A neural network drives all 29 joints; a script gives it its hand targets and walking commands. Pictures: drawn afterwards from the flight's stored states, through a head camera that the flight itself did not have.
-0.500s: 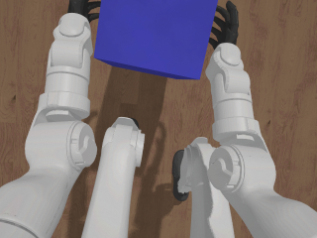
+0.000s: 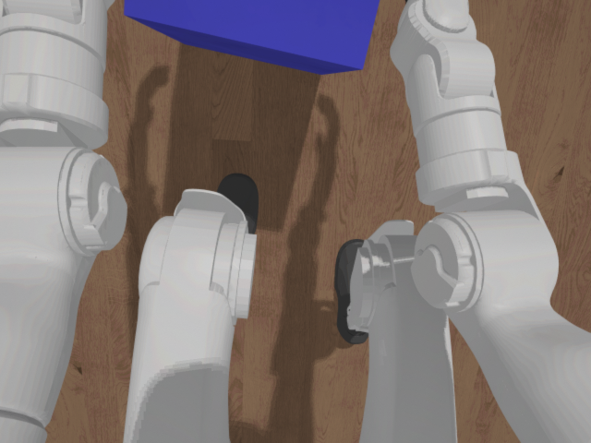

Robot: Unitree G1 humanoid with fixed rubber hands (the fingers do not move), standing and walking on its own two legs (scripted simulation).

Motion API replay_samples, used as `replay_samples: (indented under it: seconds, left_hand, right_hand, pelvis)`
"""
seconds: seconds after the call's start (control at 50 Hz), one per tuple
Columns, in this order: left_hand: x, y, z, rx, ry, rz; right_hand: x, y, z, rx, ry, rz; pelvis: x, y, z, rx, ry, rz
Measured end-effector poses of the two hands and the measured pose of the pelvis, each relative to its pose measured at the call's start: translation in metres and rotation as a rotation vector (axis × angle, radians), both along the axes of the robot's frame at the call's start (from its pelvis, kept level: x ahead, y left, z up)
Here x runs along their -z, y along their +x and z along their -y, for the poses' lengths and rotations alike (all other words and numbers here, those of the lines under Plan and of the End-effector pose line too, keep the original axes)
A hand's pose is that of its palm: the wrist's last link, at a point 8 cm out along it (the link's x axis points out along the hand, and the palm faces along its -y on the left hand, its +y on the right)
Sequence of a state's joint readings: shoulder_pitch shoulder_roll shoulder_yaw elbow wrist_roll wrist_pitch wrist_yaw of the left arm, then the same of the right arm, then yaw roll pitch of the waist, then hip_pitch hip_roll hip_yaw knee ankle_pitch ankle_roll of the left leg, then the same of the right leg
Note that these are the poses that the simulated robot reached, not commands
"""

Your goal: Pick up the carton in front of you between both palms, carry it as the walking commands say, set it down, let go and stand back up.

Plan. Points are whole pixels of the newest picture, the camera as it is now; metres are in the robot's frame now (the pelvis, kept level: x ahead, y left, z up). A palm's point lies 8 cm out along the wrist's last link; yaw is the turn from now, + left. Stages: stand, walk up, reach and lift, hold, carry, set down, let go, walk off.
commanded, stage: set down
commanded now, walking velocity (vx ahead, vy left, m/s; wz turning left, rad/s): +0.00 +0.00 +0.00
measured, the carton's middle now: out of the picture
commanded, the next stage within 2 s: none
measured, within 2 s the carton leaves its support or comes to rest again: rests again in 0.10 s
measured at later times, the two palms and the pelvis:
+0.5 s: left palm out of the picture +0.51 +0.31 -0.18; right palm out of the picture +0.55 +0.00 -0.18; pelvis -0.01 +0.00 -0.02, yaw +0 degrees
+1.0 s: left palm out of the picture +0.51 +0.32 -0.19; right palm out of the picture +0.55 +0.00 -0.19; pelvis -0.01 -0.01 -0.02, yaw +1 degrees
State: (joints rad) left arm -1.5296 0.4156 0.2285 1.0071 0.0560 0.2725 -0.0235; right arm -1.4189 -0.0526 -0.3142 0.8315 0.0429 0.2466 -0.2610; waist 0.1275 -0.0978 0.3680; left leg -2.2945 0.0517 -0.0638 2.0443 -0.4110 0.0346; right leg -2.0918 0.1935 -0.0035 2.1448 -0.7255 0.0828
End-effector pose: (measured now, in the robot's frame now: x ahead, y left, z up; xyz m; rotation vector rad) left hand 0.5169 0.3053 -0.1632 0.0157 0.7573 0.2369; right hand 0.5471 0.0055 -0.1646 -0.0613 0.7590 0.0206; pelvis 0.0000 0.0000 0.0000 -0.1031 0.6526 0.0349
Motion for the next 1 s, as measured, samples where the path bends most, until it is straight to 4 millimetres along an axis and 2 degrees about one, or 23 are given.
replay_samples:
  seconds: [0.24,0.54,0.92,1.0]
  left_hand:
    - [0.01,-0.011,-0.004,-0.001,-0.011,-0.014]
    - [0.018,-0.002,-0.007,0.036,-0.033,-0.015]
    - [0.021,-0.003,-0.009,0.038,-0.059,0.006]
    - [0.028,-0.007,-0.01,0.024,-0.066,0.007]
  right_hand:
    - [0.007,-0.003,-0.001,-0.043,0.015,-0.007]
    - [0.017,0.004,0.001,-0.065,0.057,0.022]
    - [0.02,0.005,0.003,-0.101,0.075,0.043]
    - [0.022,0.005,0.006,-0.131,0.038,0.045]
  pelvis:
    - [0.009,-0.006,0.007,0.015,0.021,0.044]
    - [0.018,-0.008,0.003,0.022,0.031,0.07]
    - [0.021,-0.007,0.007,0.019,0.035,0.092]
    - [0.019,-0.006,0.007,0.01,0.031,0.107]
